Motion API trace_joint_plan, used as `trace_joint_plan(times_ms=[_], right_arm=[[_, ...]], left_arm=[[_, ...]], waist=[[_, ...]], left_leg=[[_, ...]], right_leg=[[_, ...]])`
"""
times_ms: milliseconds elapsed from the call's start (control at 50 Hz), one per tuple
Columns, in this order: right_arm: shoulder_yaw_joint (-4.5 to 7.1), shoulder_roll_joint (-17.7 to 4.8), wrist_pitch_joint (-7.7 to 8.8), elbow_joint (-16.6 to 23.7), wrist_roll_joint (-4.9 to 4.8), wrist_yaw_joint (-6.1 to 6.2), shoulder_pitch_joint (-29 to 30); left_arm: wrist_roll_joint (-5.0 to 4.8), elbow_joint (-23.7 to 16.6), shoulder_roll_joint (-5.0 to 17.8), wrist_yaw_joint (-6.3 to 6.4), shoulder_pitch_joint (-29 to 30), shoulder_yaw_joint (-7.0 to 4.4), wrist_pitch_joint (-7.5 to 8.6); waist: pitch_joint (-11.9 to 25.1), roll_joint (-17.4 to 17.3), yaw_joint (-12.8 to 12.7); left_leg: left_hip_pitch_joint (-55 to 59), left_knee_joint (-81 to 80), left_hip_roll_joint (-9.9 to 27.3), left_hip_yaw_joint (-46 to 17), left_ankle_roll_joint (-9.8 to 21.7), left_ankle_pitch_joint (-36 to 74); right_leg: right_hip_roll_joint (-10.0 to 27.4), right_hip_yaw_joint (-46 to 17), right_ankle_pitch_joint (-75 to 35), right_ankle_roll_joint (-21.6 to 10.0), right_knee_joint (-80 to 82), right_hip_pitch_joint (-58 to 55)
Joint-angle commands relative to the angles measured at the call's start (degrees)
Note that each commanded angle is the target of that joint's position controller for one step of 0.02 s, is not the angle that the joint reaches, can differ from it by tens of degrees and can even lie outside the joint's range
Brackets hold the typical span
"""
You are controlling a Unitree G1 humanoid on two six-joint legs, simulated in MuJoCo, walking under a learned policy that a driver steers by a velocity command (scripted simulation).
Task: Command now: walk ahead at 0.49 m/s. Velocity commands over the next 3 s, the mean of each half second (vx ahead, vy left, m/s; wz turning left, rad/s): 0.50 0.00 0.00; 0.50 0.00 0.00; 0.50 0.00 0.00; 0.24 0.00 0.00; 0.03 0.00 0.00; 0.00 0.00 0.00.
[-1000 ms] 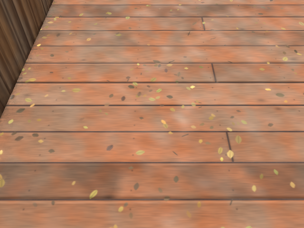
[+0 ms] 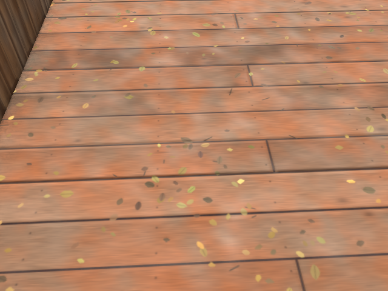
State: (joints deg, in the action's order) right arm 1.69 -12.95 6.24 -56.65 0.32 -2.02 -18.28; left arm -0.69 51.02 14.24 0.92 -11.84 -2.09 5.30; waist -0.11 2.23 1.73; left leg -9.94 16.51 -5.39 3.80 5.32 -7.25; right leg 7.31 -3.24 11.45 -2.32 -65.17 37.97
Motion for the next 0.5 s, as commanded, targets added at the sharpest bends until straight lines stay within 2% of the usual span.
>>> trace_joint_plan(times_ms=[20, 100, 160, 200, 240, 260, 280, 300, 320, 340, 360, 380, 400, 420, 440, 460, 500], right_arm=[[1.2, -7.6, 1.03, 3.2, -0.09, 1.13, 2.3], [1.47, -9.2, 0.26, 2.2, -1.0, 1.99, -2.3], [1.65, -9.7, -0.37, 0.9, -1.47, 2.03, -5.5], [1.81, -9.7, -0.96, 0.3, -1.52, 2.13, -6.5], [2.16, -10.4, -1.57, 0.2, -1.56, 2.26, -6.0], [2.25, -10.8, -1.89, 0.4, -1.51, 2.29, -4.8], [1.93, -10.1, -2.2, 0.8, -1.23, 2.27, -3.8], [0.93, -7.8, -2.17, 2.0, -0.39, 2.24, -3.2], [-1.15, -1.0, -0.86, 3.0, -0.2, 1.69, -9.2], [-0.72, -3.6, 0.73, 2.1, -1.23, 1.38, -9.1], [0.71, -9.0, 1.54, 3.6, -2.74, 1.17, -3.7], [0.87, -9.4, 1.61, 4.6, -2.77, 1.39, 0.1], [1.09, -8.5, 1.22, 4.9, -1.96, 1.76, 2.0], [1.42, -7.7, 0.38, 4.8, -1.39, 2.04, 1.5], [1.33, -6.2, -0.48, 4.4, -1.27, 2.1, 0.3], [1.24, -5.0, -1.09, 4.1, -1.18, 2.18, -0.6], [1.48, -5.0, -1.66, 5.1, -0.91, 2.38, 1.4]], left_arm=[[0.72, -2.4, 2.6, 0.39, -1.9, -0.77, -0.2], [0.17, -4.8, 1.6, -0.34, 7.4, -0.37, 0.47], [-0.43, -6.5, 1.9, -1.3, 12.4, -0.13, 0.64], [-0.59, -7.7, 2.5, -2.09, 14.3, -0.17, 1.0], [-0.59, -8.0, 3.8, -2.66, 12.9, -0.57, 1.52], [-0.54, -7.3, 4.9, -2.74, 9.7, -1.15, 1.75], [-0.44, -5.0, 7.0, -2.56, 2.1, -2.42, 1.89], [-0.04, -2.2, 11.2, -2.11, -9.7, -3.98, 2.0], [0.82, -0.7, 17.8, -2.01, -17.0, -5.59, 1.48], [0.69, -0.4, 13.0, -2.24, -17.8, -4.27, 1.43], [0.37, -1.4, 9.5, -2.22, -12.2, -3.08, 1.56], [0.29, -2.8, 7.3, -2.22, -6.5, -2.31, 1.42], [0.47, -3.4, 5.5, -2.52, -2.7, -1.69, 1.33], [0.81, -3.4, 4.2, -2.77, -1.0, -1.25, 1.45], [1.0, -2.8, 3.7, -3.01, -1.0, -1.16, 1.52], [0.97, -2.1, 4.2, -3.03, -2.1, -1.32, 1.72], [1.03, -0.7, 5.8, -2.59, -4.3, -1.77, 1.89]], waist=[[-3.1, -4.3, -2.7], [-3.1, -4.4, 0.7], [-4.1, -4.9, 2.7], [-4.7, -5.2, 2.8], [-3.8, -6.0, 1.2], [-2.1, -6.6, -1.0], [2.3, -6.1, -4.8], [10.8, -2.7, -9.2], [18.9, 11.9, -8.1], [22.4, 12.5, -8.6], [13.5, 8.4, -7.4], [8.7, 4.2, -5.7], [4.9, 1.1, -4.0], [3.0, 1.8, -2.1], [2.3, 2.6, -1.1], [1.9, 2.4, -0.6], [0.5, 1.4, -0.3]], left_leg=[[-6.1, -11.7, 16.0, -11.9, 9.8, 4.1], [-1.0, -10.7, 15.1, -9.1, 7.2, 4.9], [4.2, -8.8, 16.9, -9.5, 6.9, 3.4], [8.4, -6.6, 18.8, -10.3, 6.4, 3.5], [10.9, -3.4, 20.1, -11.1, 5.5, 6.6], [10.9, 0.4, 19.7, -10.4, 4.7, 13.6], [9.7, 9.3, 16.9, -8.1, 3.4, 22.9], [1.1, 25.3, 13.4, -4.8, 1.3, 20.1], [-23.4, 48.6, 3.4, -0.8, -3.3, -3.0], [-31.6, 57.8, 2.7, -9.7, -2.7, -24.0], [-36.3, 60.9, 6.4, -10.5, -1.4, -20.6], [-35.0, 59.0, 9.7, -8.8, -1.0, -14.8], [-32.7, 55.1, 11.6, -7.9, -1.4, -10.8], [-29.1, 51.6, 13.3, -8.1, -1.6, -8.1], [-26.4, 50.1, 13.5, -7.6, -2.0, -6.5], [-25.6, 49.1, 13.5, -7.1, -2.4, -5.5], [-28.3, 45.5, 13.7, -6.8, -3.2, -1.8]], right_leg=[[2.4, -0.1, -9.3, 1.6, 8.2, 1.1], [-0.2, 2.2, -17.6, 2.0, 24.8, -0.8], [-1.4, 2.7, -16.1, 2.0, 30.6, -0.9], [-1.9, 2.5, -12.4, 0.9, 33.4, -0.5], [-2.9, 3.0, -7.7, -0.7, 35.7, -3.9], [-4.3, 4.3, -6.1, -1.7, 36.9, -9.1], [-6.2, 5.7, -5.8, -3.2, 38.1, -19.1], [-0.5, -0.6, -7.2, -6.5, 36.5, -36.2], [13.7, -25.8, -1.1, -15.6, 40.2, -59.3], [16.3, -39.6, 3.9, -17.5, 47.8, -61.4], [14.4, -31.3, 4.0, -14.1, 48.2, -54.1], [12.0, -22.7, -0.3, -12.1, 49.3, -45.6], [9.4, -17.0, -4.3, -11.1, 51.5, -38.0], [7.1, -12.6, -6.7, -9.9, 53.6, -32.9], [5.8, -10.3, -8.3, -9.8, 55.2, -30.0], [5.2, -8.3, -11.4, -10.3, 56.0, -28.6], [5.0, -5.6, -16.5, -10.9, 57.2, -28.6]])
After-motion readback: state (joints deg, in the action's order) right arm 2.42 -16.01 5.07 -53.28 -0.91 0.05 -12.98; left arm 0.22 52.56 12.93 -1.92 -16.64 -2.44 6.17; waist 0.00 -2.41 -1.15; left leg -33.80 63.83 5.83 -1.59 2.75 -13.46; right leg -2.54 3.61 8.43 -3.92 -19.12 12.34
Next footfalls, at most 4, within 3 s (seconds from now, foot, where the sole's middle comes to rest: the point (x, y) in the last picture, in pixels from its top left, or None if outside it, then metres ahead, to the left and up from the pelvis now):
0.30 right None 0.34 -0.17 -0.78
0.86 left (176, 255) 0.65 0.07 -0.78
1.42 right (232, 184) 0.96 -0.16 -0.78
1.88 left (179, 151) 1.15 0.06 -0.78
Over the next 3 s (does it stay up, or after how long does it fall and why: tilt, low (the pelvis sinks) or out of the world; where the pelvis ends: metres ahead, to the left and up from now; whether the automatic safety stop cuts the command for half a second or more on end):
stays up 1.06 -0.07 -0.01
